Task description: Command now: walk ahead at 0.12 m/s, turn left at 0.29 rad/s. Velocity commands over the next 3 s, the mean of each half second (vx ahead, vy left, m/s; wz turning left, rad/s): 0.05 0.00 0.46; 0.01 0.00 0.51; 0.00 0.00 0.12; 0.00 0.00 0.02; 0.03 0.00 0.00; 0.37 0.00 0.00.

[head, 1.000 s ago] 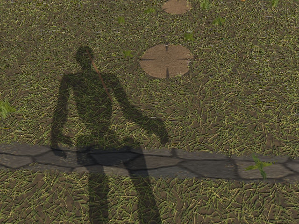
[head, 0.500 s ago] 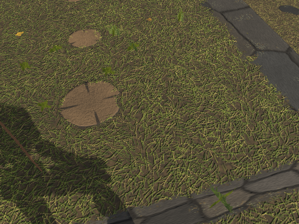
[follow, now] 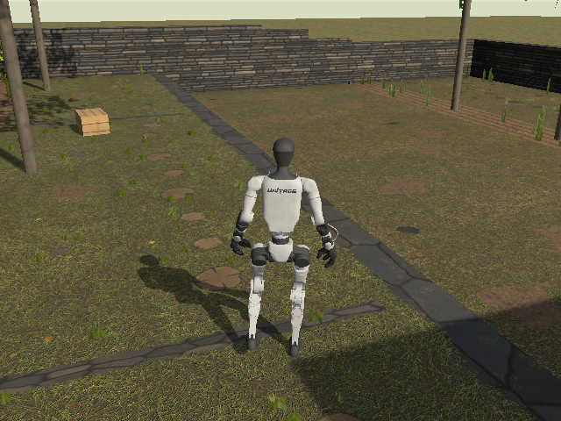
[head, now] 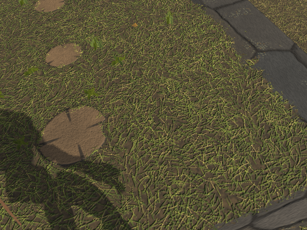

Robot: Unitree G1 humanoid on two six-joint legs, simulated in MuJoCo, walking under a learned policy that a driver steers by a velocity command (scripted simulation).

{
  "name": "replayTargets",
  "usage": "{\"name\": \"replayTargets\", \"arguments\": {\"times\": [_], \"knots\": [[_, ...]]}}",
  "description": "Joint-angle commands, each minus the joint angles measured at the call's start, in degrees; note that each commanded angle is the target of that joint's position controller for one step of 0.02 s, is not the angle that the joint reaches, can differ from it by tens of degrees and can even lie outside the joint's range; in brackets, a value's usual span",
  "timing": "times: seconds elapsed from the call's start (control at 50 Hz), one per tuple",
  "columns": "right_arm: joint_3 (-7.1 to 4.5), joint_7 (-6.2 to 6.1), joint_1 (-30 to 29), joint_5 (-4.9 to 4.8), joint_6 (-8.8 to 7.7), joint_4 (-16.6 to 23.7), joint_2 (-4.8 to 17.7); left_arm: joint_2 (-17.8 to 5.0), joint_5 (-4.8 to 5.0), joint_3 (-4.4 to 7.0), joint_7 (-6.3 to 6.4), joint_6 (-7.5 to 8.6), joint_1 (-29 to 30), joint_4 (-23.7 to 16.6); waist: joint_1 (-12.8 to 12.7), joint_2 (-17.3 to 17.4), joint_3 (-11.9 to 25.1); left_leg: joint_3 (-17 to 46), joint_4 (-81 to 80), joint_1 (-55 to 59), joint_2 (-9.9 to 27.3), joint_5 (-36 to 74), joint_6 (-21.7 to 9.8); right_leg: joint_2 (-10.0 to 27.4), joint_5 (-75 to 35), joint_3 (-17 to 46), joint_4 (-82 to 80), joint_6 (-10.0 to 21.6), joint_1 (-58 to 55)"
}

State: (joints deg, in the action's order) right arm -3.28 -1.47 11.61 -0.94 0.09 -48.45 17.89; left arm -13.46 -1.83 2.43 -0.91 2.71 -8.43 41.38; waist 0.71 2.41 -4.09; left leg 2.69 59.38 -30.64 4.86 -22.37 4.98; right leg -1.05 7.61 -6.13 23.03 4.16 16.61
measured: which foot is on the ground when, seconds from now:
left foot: up 0.00-0.26, down 0.28-0.74, up 0.76-1.00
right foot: down 0.00-0.28, up 0.30-0.72, down 0.74-1.00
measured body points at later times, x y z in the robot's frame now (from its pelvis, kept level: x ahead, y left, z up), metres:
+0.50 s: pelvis +0.06 +0.05 +0.00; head +0.11 +0.09 +0.45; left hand +0.14 +0.37 -0.12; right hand +0.27 -0.19 -0.09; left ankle +0.05 +0.14 -0.74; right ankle +0.10 -0.10 -0.67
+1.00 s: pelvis +0.09 +0.02 +0.00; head +0.13 +0.02 +0.45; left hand +0.04 +0.32 -0.10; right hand +0.37 -0.15 -0.11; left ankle -0.01 +0.14 -0.68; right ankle +0.15 -0.08 -0.74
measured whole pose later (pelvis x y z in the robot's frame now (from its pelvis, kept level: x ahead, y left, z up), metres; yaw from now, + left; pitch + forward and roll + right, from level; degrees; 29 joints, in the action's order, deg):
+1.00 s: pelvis +0.09 +0.02 +0.00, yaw +33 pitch +1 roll +1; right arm -5.0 -1.8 9.5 -0.8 3.4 -40.3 19.3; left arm -14.9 -0.3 3.4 1.8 -0.3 -8.8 46.2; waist -1.2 2.1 -3.8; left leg 4.9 53.8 -24.6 -1.0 -25.5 5.3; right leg 1.7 12.7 -1.5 24.3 0.7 12.5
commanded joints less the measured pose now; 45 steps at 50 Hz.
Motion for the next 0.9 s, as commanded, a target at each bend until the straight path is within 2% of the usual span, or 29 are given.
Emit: {"name": "replayTargets", "arguments": {"times": [0.02, 0.1, 0.18, 0.22, 0.26, 0.28, 0.3, 0.32, 0.34, 0.36, 0.38, 0.4, 0.46, 0.52, 0.58, 0.66, 0.7, 0.72, 0.74, 0.76, 0.78, 0.8, 0.82, 0.84, 0.86, 0.9], "knots": [[-1.27, -0.61, 4.9, 0.45, 1.10, 2.5, 3.6, -9.2, 0.10, 2.75, 1.52, 0.83, 3.5, -2.5, 1.5, -8.1, 8.6, 0.0, -3.5, 5.2, 1.7, 6.4, 0.3, 16.5, -22.6, 5.4, -9.5, 10.4, -2.5], [-1.51, 0.37, -0.1, 0.26, 1.83, 5.2, 3.6, -9.9, 0.51, 3.13, 2.78, -0.84, 2.9, -0.8, -0.4, -7.6, 6.6, -1.3, -9.4, 3.5, 2.1, 8.0, -0.7, 18.1, -10.5, 4.5, -11.0, 10.3, -5.4], [-1.93, 1.61, -2.7, 0.31, 2.44, 7.7, 3.9, -11.4, 1.42, 3.77, 2.75, -2.44, 2.1, 0.3, -1.4, -7.6, 6.2, -3.7, -14.6, 3.4, 1.1, 3.4, -2.2, 20.4, -12.1, 4.1, -7.4, 9.5, -10.2], [-2.10, 2.33, -2.6, 0.16, 2.55, 8.5, 3.7, -12.3, 2.22, 4.17, 2.76, -3.01, 2.2, 0.7, -1.0, -8.1, 6.6, -5.3, -19.3, 5.3, -0.1, 2.8, -3.5, 20.9, -15.9, 3.6, -3.9, 8.0, -12.4], [-2.51, 2.76, -0.1, 0.19, 2.36, 8.2, 3.9, -12.0, 3.36, 4.30, 2.95, -3.41, 2.2, 1.5, 1.0, -7.4, 7.4, -7.2, -30.1, 12.2, -2.4, 11.4, -5.9, 18.9, -16.2, 0.8, 2.7, 4.1, -11.6], [-3.54, 2.23, 1.9, 0.50, 2.16, 7.9, 6.9, -10.6, 3.05, 4.12, 2.78, -3.37, -1.2, 2.8, 1.0, -2.9, 8.5, -3.5, -35.8, 18.3, -2.0, 24.2, -8.2, 15.1, -10.9, -2.1, 9.8, -0.1, -8.7], [-5.55, 0.94, 4.5, 0.84, 1.96, 8.3, 14.8, -7.9, 0.49, 3.31, 2.41, -2.82, -0.1, 0.7, 0.0, 12.8, 10.5, 13.4, -35.1, 29.7, 10.2, 51.1, -14.6, 7.7, 7.3, -6.7, 26.2, -5.7, 6.0], [-5.16, 1.22, 5.5, 2.39, 1.31, 9.1, 14.9, -7.3, 0.02, 2.87, 2.52, -2.70, 5.5, -1.7, 2.9, 15.8, 12.4, 26.5, -37.0, 32.8, 18.3, 56.9, -26.0, -0.3, 32.6, 0.3, 38.7, -8.4, 18.7], [-4.48, 1.78, 5.4, 2.43, 0.18, 9.4, 12.6, -9.5, 0.97, 3.54, 2.33, -2.81, 6.9, -1.3, 3.8, 6.8, 14.0, 22.6, -37.5, 32.8, 16.4, 54.4, -26.3, 0.9, 32.1, 7.4, 45.5, -7.8, 20.4], [-4.35, 1.56, 2.8, 1.76, -0.64, 9.5, 11.7, -9.1, 2.11, 3.58, 2.39, -2.91, 6.6, -1.1, 2.1, 4.9, 12.4, 17.9, -37.1, 31.8, 13.1, 49.6, -23.1, 2.0, 27.1, 8.8, 45.8, -7.1, 21.9], [-4.09, 1.24, -0.1, 0.60, -0.83, 9.9, 10.2, -9.0, 2.11, 3.73, 2.87, -3.06, 5.6, -0.1, 0.7, 2.6, 10.9, 15.2, -37.1, 30.5, 10.6, 45.3, -20.3, 2.7, 23.0, 9.3, 43.5, -7.0, 22.7], [-3.60, 0.73, -2.3, -0.22, -0.58, 10.4, 8.8, -10.2, 1.66, 4.15, 3.37, -3.20, 5.5, 0.1, -0.2, 2.9, 10.2, 14.2, -37.6, 28.8, 9.6, 43.0, -18.8, 3.2, 19.8, 9.9, 41.5, -7.3, 21.9], [-3.53, -0.10, -2.7, 0.41, 0.14, 11.1, 9.0, -8.8, 1.95, 3.95, 3.39, -3.05, 4.0, 0.6, -1.2, 4.2, 11.6, 13.1, -38.0, 26.7, 7.5, 43.6, -18.6, 1.3, 14.9, 9.5, 37.3, -8.4, 17.5], [-3.93, -0.67, -2.2, 0.16, 0.59, 11.2, 10.0, -7.7, 2.03, 3.45, 3.34, -2.90, 5.6, 0.4, -0.2, 4.5, 11.3, 14.4, -37.6, 26.4, 6.8, 39.2, -18.2, 0.6, 12.9, 10.1, 28.3, -9.4, 15.3], [-4.13, -0.72, -3.2, 0.32, 1.19, 11.7, 10.7, -8.2, 2.14, 3.41, 2.89, -2.83, 5.9, 0.5, 0.2, 6.0, 10.6, 16.8, -37.8, 22.7, 6.1, 32.8, -18.0, -0.2, 11.8, 10.5, 22.5, -9.6, 10.7], [-3.95, -0.27, -4.7, 0.21, 1.75, 12.2, 10.3, -9.1, 2.44, 3.64, 2.03, -2.01, 5.1, 0.6, 0.4, 7.6, 9.5, 21.9, -36.5, 21.1, 5.2, 29.5, -17.4, -1.3, 12.6, 10.8, 15.0, -8.6, 6.2], [-3.70, -0.42, -6.3, -0.27, 2.12, 12.7, 9.9, -9.3, 2.50, 3.86, 1.46, -1.28, 2.4, 1.2, -1.3, 7.8, 9.6, 23.7, -34.4, 20.7, 3.7, 28.8, -15.7, -1.6, 8.5, 10.4, 6.1, -7.4, 1.7], [-3.47, -0.66, -7.1, -0.59, 2.39, 13.0, 9.4, -9.6, 2.43, 4.09, 1.25, -0.95, 0.2, 2.0, -2.7, 7.2, 9.5, 23.3, -32.8, 19.0, 1.8, 25.5, -13.8, -1.0, 1.8, 9.7, -1.2, -6.5, -3.1], [-2.88, -0.83, -5.6, -0.28, 2.42, 13.3, 7.4, -12.4, 1.75, 4.82, 1.45, -0.93, -1.4, 2.3, -2.2, 3.0, 10.6, 20.9, -28.0, 14.0, -1.2, 16.0, -10.8, 5.6, -3.0, 14.5, -3.7, -4.1, -9.8], [-2.00, -0.63, -2.0, 0.34, 2.12, 13.7, 4.0, -17.1, 0.80, 5.58, 2.09, -1.46, 0.3, 1.5, 1.7, -13.0, 10.3, 10.5, -15.7, 3.9, -10.2, -5.5, -7.1, 17.9, -16.3, 27.5, -4.4, 2.4, -14.9], [-3.32, -0.55, -1.9, 0.45, 1.56, 14.1, 8.3, -15.8, -0.89, 5.21, 1.80, -1.41, 0.0, 1.2, 0.4, -17.3, 9.6, 7.0, -3.0, -1.7, -11.2, -16.7, -4.4, 25.3, -20.4, 36.5, -5.9, 11.4, -11.4], [-4.65, -0.46, -0.7, 0.20, 1.54, 12.7, 12.1, -12.9, -0.56, 4.27, 1.87, -1.17, 2.4, 0.0, 1.0, -12.0, 8.2, 7.7, 5.0, -1.9, -8.3, -13.2, -3.3, 23.9, -18.2, 32.1, -5.7, 12.1, -9.7], [-5.10, -0.42, -0.2, -0.06, 1.95, 11.7, 12.1, -10.9, 0.28, 3.78, 2.15, -1.27, 4.9, -0.3, 1.8, -10.1, 6.8, 6.7, 7.7, -2.4, -7.5, -9.3, -2.5, 19.8, -14.5, 25.9, -5.0, 9.3, -8.8], [-4.85, -0.67, 0.0, 0.02, 2.55, 10.8, 10.5, -9.8, 1.17, 3.39, 2.37, -1.41, 5.7, -0.5, 1.5, -9.4, 5.9, 6.3, 9.2, -2.8, -7.3, -6.5, -1.5, 16.6, -11.2, 22.0, -4.8, 7.4, -8.9], [-4.39, -0.67, -0.4, 0.12, 2.87, 11.0, 8.8, -9.7, 1.69, 3.11, 2.60, -1.53, 5.4, -0.2, 0.7, -9.7, 5.1, 6.1, 10.1, -3.6, -7.4, -4.4, -0.6, 15.7, -12.4, 20.2, -4.8, 7.4, -9.0], [-3.46, -0.49, -2.3, -0.29, 2.76, 12.0, 6.2, -10.1, 1.49, 3.01, 3.00, -1.99, 3.0, 0.7, -0.6, -10.6, 5.1, 3.9, 6.0, -2.6, -7.7, -2.7, 0.3, 14.0, -14.8, 16.6, -5.1, 8.1, -10.3]]}}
